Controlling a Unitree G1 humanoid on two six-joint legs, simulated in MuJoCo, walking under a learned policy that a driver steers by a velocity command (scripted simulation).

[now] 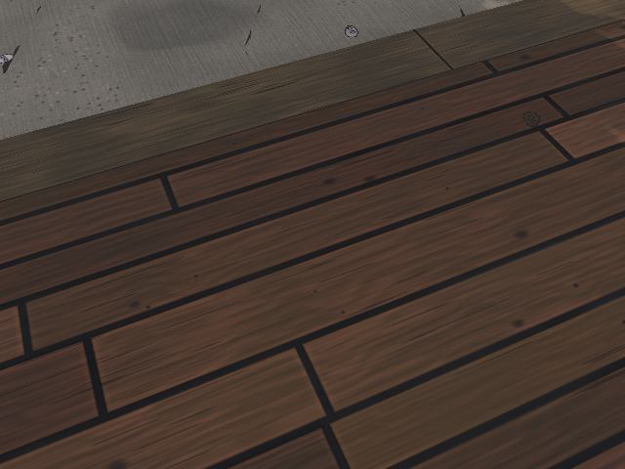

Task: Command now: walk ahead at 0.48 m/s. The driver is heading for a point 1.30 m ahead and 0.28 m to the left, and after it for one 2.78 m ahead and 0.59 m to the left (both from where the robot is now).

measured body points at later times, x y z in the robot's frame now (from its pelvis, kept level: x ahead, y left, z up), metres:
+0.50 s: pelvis +0.29 +0.05 +0.00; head +0.33 +0.06 +0.45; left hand +0.26 +0.32 -0.15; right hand +0.48 -0.20 -0.10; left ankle +0.40 +0.14 -0.73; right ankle +0.11 -0.09 -0.67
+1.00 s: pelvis +0.58 +0.02 +0.00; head +0.61 +0.01 +0.44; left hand +0.79 +0.25 -0.10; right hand +0.53 -0.25 -0.15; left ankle +0.40 +0.14 -0.72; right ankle +0.71 -0.09 -0.73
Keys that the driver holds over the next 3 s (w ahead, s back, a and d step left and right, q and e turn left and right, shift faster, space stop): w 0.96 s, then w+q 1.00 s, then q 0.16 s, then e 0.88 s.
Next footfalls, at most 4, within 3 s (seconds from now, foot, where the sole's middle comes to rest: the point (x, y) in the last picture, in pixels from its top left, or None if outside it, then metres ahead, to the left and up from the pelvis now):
0.44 left None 0.44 0.15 -0.76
0.98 right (360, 341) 0.75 -0.09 -0.76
1.54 left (251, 251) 1.02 0.17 -0.76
2.04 right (278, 155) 1.38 0.10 -0.76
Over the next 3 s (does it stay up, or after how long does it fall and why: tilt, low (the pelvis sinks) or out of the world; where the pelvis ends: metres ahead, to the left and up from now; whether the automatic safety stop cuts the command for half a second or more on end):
stays up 1.28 0.22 0.03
